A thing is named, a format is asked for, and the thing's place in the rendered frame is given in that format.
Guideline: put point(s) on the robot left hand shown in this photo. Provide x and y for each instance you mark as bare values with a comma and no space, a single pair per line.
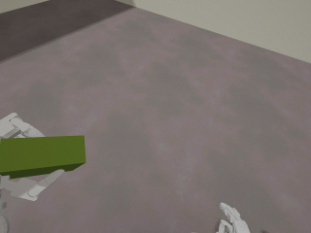
12,126

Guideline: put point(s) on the left robot forearm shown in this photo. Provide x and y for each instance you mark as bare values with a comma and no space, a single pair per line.
4,222

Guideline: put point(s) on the robot right hand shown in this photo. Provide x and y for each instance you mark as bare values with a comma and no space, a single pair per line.
238,225

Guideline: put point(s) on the sponge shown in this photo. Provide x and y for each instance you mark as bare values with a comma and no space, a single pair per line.
35,156

